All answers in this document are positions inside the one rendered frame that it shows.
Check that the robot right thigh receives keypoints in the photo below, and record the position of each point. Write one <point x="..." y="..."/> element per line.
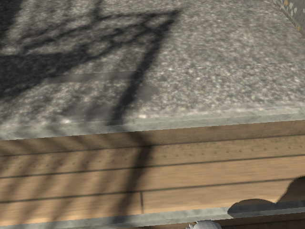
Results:
<point x="204" y="224"/>

